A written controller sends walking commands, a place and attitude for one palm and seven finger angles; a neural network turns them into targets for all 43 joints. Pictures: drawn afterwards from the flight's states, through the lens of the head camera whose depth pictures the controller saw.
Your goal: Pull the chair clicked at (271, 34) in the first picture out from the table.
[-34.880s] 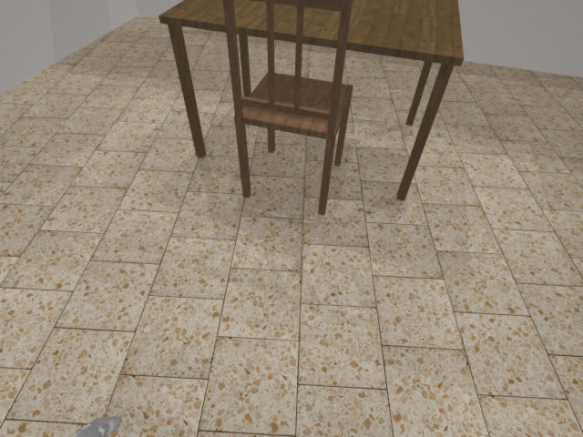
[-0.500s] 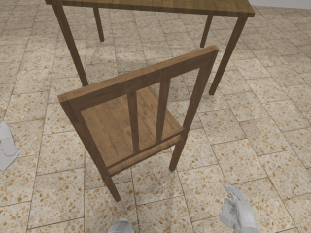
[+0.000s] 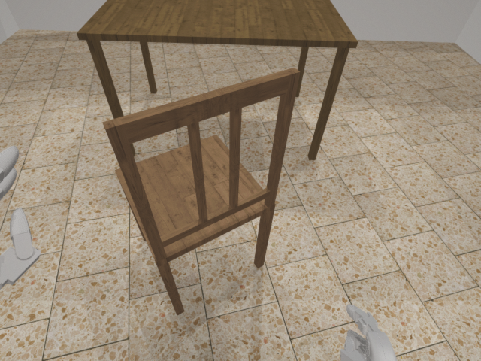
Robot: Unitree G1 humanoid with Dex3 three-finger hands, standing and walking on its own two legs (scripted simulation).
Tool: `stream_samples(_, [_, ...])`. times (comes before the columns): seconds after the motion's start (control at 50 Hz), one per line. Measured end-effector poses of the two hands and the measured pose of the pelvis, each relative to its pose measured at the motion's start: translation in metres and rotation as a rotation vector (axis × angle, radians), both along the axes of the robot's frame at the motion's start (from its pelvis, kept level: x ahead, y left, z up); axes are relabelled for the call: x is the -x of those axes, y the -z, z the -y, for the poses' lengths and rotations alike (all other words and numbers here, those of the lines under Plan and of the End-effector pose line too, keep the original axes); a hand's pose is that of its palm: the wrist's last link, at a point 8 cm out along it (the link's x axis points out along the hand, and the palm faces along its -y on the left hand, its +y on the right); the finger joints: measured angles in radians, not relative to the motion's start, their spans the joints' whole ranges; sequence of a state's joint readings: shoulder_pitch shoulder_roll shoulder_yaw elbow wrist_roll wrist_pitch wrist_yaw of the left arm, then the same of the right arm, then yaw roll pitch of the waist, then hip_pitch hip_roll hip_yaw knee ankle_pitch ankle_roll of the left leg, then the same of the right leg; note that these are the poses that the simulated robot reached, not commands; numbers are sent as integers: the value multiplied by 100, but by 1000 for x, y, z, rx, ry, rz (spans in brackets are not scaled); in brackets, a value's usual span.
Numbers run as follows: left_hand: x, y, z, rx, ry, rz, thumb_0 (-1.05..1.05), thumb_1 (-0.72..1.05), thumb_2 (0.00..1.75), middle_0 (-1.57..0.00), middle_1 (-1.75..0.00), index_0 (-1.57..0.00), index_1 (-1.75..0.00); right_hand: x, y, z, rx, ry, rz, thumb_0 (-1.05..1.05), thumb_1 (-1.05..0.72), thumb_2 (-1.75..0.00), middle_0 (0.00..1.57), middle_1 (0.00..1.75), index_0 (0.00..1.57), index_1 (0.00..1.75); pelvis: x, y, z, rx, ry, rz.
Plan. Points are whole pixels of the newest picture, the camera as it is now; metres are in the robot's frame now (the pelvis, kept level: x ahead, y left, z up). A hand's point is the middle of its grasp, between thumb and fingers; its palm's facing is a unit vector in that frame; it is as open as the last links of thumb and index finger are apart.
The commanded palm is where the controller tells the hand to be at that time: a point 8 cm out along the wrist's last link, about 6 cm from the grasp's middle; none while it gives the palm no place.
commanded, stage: stop stepping back and stand still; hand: left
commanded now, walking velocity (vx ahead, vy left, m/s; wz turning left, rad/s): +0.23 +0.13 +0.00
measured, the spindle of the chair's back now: (198, 178) +0.52 +0.13 -0.05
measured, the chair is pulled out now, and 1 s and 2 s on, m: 0.62 0.62 0.62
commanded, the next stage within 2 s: let the arm hang, fingers relaxed in 0.88 s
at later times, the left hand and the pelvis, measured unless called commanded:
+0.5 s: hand (6, 285) +0.16 +0.26 +0.17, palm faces +0.45 -0.78 -0.43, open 7.4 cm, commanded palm +0.10 +0.30 +0.19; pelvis -0.03 -0.01 +0.01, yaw +1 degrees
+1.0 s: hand (25, 269) +0.19 +0.27 +0.15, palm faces +0.37 -0.80 -0.47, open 7.4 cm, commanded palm none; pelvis -0.01 +0.01 +0.01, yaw +1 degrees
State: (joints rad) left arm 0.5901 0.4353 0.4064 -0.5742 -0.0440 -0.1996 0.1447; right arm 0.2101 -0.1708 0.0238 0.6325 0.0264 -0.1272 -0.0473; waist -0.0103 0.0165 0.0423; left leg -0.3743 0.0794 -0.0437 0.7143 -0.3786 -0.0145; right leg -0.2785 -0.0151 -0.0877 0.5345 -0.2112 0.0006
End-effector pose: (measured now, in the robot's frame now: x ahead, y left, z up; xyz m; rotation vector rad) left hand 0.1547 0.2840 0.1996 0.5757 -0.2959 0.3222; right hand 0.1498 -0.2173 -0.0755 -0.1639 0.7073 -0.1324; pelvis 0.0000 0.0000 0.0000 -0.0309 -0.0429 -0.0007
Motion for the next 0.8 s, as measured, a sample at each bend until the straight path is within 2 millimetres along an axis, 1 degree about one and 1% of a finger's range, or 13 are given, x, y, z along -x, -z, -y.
stream_samples(0.06, [8, 2, -4, 32, -23, 11, 2, 88, 90, -21, -30, -21, -31, 23, -1, 13, 26, 43, -23, 1, -90, -90, 20, 30, 21, 30, 7, -2, 0, -17, 7, -8])
stream_samples(0.14, [16, 13, -19, 69, -51, 13, 1, 88, 90, -21, -30, -21, -31, 50, -3, 28, 89, 91, -30, 1, -90, -90, 20, 30, 21, 30, 18, 0, -7, 9, -12, -29])
stream_samples(0.18, [21, 18, -25, 81, -69, -3, 2, 89, 90, -21, -30, -21, -31, 63, -8, 31, 103, 107, -37, 1, -90, -90, 20, 30, 21, 30, 25, -2, -7, -5, -7, -14])
stream_samples(0.22, [27, 20, -26, 82, -79, -21, 2, 89, 90, -21, -30, -21, -31, 73, -13, 32, 103, 116, -29, 1, -90, -90, 20, 30, 20, 30, 28, -5, -7, -14, -4, -9])
stream_samples(0.28, [36, 15, -22, 66, -82, -26, 2, 89, 90, -21, -30, -21, -31, 79, -14, 31, 90, 111, -16, 1, -90, -90, 20, 30, 20, 30, 28, -7, -5, -15, -20, -17])
stream_samples(0.34, [42, 9, -16, 44, -75, 3, 2, 89, 90, -21, -30, -21, -31, 77, -7, 28, 75, 76, -34, 1, -90, -90, 20, 30, 20, 30, 31, -6, -1, -12, -23, -19])
stream_samples(0.4, [43, 5, -13, 41, -82, 18, 2, 89, 90, -21, -30, -21, -31, 71, -2, 24, 58, 44, -52, 1, -90, -90, 20, 30, 20, 30, 34, -7, 3, -3, -28, -17])
stream_samples(0.48, [39, 9, -12, 61, -102, 0, 2, 89, 90, -21, -30, -21, -31, 58, -1, 22, 42, 34, -43, 1, -90, -90, 20, 30, 21, 30, 31, -7, 5, 0, -20, -24])
stream_samples(0.56, [30, 17, -12, 93, -106, -38, 2, 89, 90, -21, -30, -21, -31, 43, -6, 21, 45, 31, -24, 1, -90, -90, 20, 30, 21, 30, 25, -8, 5, -6, -17, -24])
stream_samples(0.62, [22, 20, -11, 105, -96, -55, 2, 89, 90, -21, -30, -21, -31, 30, -13, 21, 50, 27, -5, 1, -90, -90, 20, 30, 21, 30, 20, -10, 4, -12, -14, -25])
stream_samples(0.72, [12, 16, -9, 94, -66, -56, 2, 89, 90, -21, -30, -21, -31, 11, -22, 19, 59, 19, 21, 1, -90, -90, 20, 30, 21, 30, 14, -12, 3, -15, -10, -27])
stream_samples(0.8, [7, 13, -10, 79, -53, -61, 2, 89, 90, -21, -30, -21, -31, 2, -26, 18, 59, 21, 29, 1, -90, -90, 20, 30, 21, 30, 11, -13, 1, -14, -8, -29])
